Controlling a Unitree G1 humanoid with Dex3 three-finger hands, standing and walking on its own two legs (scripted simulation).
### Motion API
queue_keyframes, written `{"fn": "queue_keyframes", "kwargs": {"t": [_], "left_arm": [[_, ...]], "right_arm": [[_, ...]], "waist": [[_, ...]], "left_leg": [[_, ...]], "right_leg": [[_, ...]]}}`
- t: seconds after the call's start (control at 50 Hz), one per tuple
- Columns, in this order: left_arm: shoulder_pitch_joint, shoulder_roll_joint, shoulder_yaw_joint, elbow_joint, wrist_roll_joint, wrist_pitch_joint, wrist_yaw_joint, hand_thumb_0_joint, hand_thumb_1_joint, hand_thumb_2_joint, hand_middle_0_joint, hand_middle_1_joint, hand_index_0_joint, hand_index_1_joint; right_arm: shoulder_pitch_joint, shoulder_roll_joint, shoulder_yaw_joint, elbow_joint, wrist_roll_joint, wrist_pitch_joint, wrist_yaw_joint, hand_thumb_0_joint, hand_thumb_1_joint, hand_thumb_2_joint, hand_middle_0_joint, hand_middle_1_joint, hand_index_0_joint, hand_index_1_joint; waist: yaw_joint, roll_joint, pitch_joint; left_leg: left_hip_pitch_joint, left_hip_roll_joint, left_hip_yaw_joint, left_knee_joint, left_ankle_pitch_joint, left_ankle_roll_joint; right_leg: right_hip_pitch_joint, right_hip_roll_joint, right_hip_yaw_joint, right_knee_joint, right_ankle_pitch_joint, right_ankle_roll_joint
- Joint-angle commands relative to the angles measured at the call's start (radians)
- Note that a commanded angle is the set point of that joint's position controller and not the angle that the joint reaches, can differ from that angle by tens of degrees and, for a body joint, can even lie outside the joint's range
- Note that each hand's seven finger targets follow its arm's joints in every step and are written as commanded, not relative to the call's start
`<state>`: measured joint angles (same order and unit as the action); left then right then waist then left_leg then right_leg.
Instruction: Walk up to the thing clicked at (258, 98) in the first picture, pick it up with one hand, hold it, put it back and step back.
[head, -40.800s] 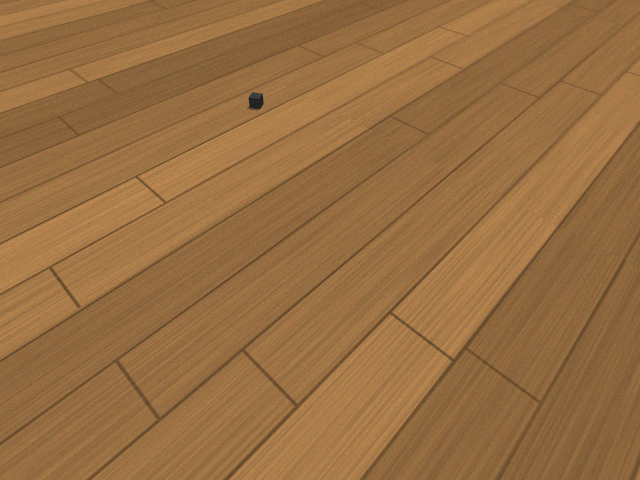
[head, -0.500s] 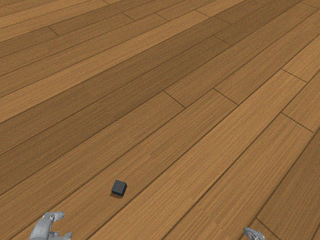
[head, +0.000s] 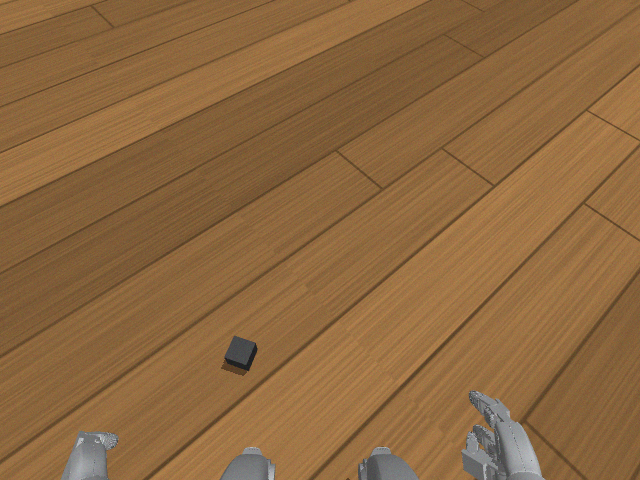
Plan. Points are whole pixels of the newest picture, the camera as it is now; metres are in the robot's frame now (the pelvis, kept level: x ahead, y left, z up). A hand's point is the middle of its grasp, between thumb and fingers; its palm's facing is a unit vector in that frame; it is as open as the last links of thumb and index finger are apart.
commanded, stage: rise first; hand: left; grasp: from above
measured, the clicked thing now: (241, 353) +0.47 +0.20 -0.67
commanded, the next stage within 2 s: none
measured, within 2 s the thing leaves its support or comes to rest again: neither
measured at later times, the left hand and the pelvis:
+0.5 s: hand (164, 420) +0.24 +0.27 -0.31, palm faces -0.12 -0.43 -0.89, open 13.9 cm; pelvis -0.05 -0.01 -0.15, yaw +0 degrees
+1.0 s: hand (206, 376) +0.35 +0.24 -0.45, palm faces -0.12 -0.49 -0.87, open 13.7 cm; pelvis -0.09 +0.00 -0.31, yaw -3 degrees
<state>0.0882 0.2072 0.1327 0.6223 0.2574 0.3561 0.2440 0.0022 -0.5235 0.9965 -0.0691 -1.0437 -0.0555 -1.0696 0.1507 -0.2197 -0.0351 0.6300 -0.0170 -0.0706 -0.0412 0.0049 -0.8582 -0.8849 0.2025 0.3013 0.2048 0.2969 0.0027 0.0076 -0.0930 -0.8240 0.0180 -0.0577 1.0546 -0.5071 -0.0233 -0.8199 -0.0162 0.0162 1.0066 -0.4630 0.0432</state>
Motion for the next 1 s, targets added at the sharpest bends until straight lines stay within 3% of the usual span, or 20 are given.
{"fn": "queue_keyframes", "kwargs": {"t": [0.0,0.1,0.16,0.26,0.3,0.38,0.42,0.46,0.54,0.58,0.66,0.78,0.88,0.94,0.98], "left_arm": [[0.011,0.137,0.022,-0.116,0.031,0.033,0.036,0.0,-0.455,0.941,-0.044,-1.07,-0.046,-1.068],[-0.114,0.132,0.006,-0.036,0.084,0.039,0.076,0.0,-0.433,0.912,-0.041,-1.095,-0.053,-1.082],[-0.246,0.149,0.006,0.085,0.158,0.022,0.126,0.0,-0.445,0.928,-0.047,-1.071,-0.054,-1.064],[-0.517,0.132,-0.015,0.235,0.242,0.023,0.269,0.0,-0.521,0.964,-0.096,-1.056,-0.097,-1.056],[-0.624,0.138,-0.001,0.294,0.247,0.043,0.34,0.0,-0.566,0.971,-0.119,-1.064,-0.116,-1.068],[-0.855,0.196,0.041,0.445,0.269,0.089,0.48,0.0,-0.52,0.98,-0.097,-1.075,-0.098,-1.077],[-0.955,0.207,0.055,0.515,0.258,0.103,0.524,0.0,-0.499,1.006,-0.085,-1.053,-0.079,-1.063],[-1.024,0.258,0.096,0.574,0.24,0.115,0.554,0.0,-0.501,1.015,-0.085,-1.064,-0.078,-1.074],[-1.147,0.359,0.151,0.644,0.217,0.161,0.564,0.0,-0.502,1.02,-0.093,-1.072,-0.087,-1.083],[-1.195,0.406,0.164,0.692,0.231,0.181,0.555,0.0,-0.491,1.01,-0.101,-1.068,-0.096,-1.077],[-1.3,0.432,0.151,0.749,0.28,0.204,0.524,0.0,-0.467,0.996,-0.127,-1.009,-0.117,-1.023],[-1.478,0.459,0.149,0.785,0.293,0.178,0.492,0.0,-0.46,0.982,-0.108,-1.019,-0.109,-1.02],[-1.582,0.49,0.165,0.799,0.293,0.132,0.468,0.0,-0.496,1.017,-0.095,-1.015,-0.088,-1.025],[-1.626,0.529,0.186,0.827,0.317,0.13,0.465,0.0,-0.507,1.027,-0.091,-1.004,-0.081,-1.017],[-1.639,0.534,0.186,0.876,0.342,0.135,0.464,0.0,-0.508,1.03,-0.093,-0.996,-0.082,-1.01]], "right_arm": [[0.001,-0.131,-0.047,-0.126,0.003,-0.033,-0.033,0.0,-0.806,-0.873,0.202,0.3,0.201,0.3],[-0.008,-0.125,-0.039,-0.113,0.0,-0.041,-0.036,0.0,-0.803,-0.872,0.201,0.3,0.201,0.3],[0.018,-0.133,-0.033,-0.084,-0.004,-0.063,-0.035,0.0,-0.825,-0.877,0.202,0.3,0.201,0.3],[0.013,-0.15,-0.016,-0.026,-0.02,-0.107,-0.017,0.0,-0.947,-0.909,0.201,0.3,0.201,0.3],[-0.007,-0.164,-0.016,0.002,-0.03,-0.118,-0.002,0.0,-0.986,-0.921,0.201,0.3,0.201,0.3],[0.01,-0.19,-0.019,0.074,-0.05,-0.128,0.032,0.0,-0.949,-0.912,0.201,0.3,0.201,0.3],[0.008,-0.2,-0.02,0.095,-0.063,-0.141,0.053,0.0,-0.912,-0.902,0.201,0.3,0.201,0.3],[0.019,-0.21,-0.02,0.126,-0.078,-0.149,0.077,0.0,-0.907,-0.902,0.201,0.3,0.201,0.3],[0.006,-0.21,-0.02,0.133,-0.099,-0.151,0.141,0.0,-0.909,-0.902,0.201,0.3,0.201,0.3],[-0.014,-0.207,-0.014,0.142,-0.105,-0.146,0.167,0.0,-0.909,-0.903,0.201,0.3,0.2,0.3],[0.004,-0.22,-0.029,0.175,-0.1,-0.142,0.205,0.0,-0.907,-0.902,0.201,0.3,0.201,0.3],[0.071,-0.259,-0.039,0.224,-0.087,-0.168,0.241,0.0,-0.899,-0.899,0.201,0.3,0.201,0.3],[0.136,-0.278,-0.037,0.255,-0.083,-0.185,0.257,0.0,-0.895,-0.898,0.201,0.3,0.201,0.3],[0.167,-0.287,-0.033,0.271,-0.08,-0.184,0.263,0.0,-0.893,-0.897,0.201,0.3,0.201,0.3],[0.184,-0.295,-0.032,0.28,-0.082,-0.182,0.267,0.0,-0.893,-0.896,0.201,0.3,0.201,0.3]], "waist": [[-0.016,0.01,-0.302],[-0.035,0.02,-0.271],[-0.037,0.036,-0.259],[-0.063,0.057,-0.396],[-0.057,0.096,-0.479],[-0.097,0.09,-0.605],[-0.123,0.04,-0.611],[-0.122,0.041,-0.648],[-0.118,0.031,-0.701],[-0.109,0.056,-0.705],[-0.147,0.076,-0.713],[-0.215,0.142,-0.728],[-0.242,0.218,-0.755],[-0.247,0.27,-0.774],[-0.268,0.267,-0.74]], "left_leg": [[0.101,-0.033,0.049,-0.122,0.348,0.007],[0.016,-0.024,0.041,-0.062,0.315,0.007],[-0.064,-0.011,0.031,0.018,0.25,0.004],[-0.229,-0.021,0.039,0.192,0.196,-0.005],[-0.253,-0.022,0.024,0.232,0.218,-0.021],[-0.362,-0.027,0.037,0.389,0.262,-0.019],[-0.469,-0.031,0.048,0.465,0.178,-0.007],[-0.526,-0.036,0.055,0.518,0.116,-0.005],[-0.658,-0.042,0.08,0.615,0.012,-0.001],[-0.713,-0.046,0.082,0.661,-0.029,0.001],[-0.812,-0.049,0.079,0.746,-0.085,0.009],[-0.849,-0.035,0.057,0.815,-0.107,0.003],[-0.823,-0.026,0.044,0.849,-0.096,-0.008],[-0.787,-0.025,0.035,0.866,-0.062,-0.012],[-0.805,-0.027,0.031,0.887,-0.065,-0.006]], "right_leg": [[0.196,0.045,-0.043,-0.073,0.324,-0.05],[0.084,0.039,-0.05,-0.001,0.272,-0.065],[-0.068,0.023,-0.059,0.092,0.185,-0.07],[-0.265,0.016,-0.055,0.257,0.146,-0.07],[-0.332,0.011,-0.054,0.333,0.159,-0.076],[-0.43,0.012,-0.055,0.437,0.235,-0.065],[-0.497,0.01,-0.052,0.461,0.186,-0.052],[-0.539,0.008,-0.052,0.496,0.132,-0.047],[-0.567,0.014,-0.026,0.542,-0.004,-0.037],[-0.624,0.022,-0.022,0.573,-0.08,-0.041],[-0.723,0.035,-0.027,0.625,-0.17,-0.042],[-0.859,0.036,-0.077,0.759,-0.153,-0.046],[-0.935,0.029,-0.108,0.855,-0.098,-0.051],[-0.986,0.023,-0.119,0.902,-0.053,-0.057],[-1.035,0.024,-0.122,0.916,-0.048,-0.056]]}}
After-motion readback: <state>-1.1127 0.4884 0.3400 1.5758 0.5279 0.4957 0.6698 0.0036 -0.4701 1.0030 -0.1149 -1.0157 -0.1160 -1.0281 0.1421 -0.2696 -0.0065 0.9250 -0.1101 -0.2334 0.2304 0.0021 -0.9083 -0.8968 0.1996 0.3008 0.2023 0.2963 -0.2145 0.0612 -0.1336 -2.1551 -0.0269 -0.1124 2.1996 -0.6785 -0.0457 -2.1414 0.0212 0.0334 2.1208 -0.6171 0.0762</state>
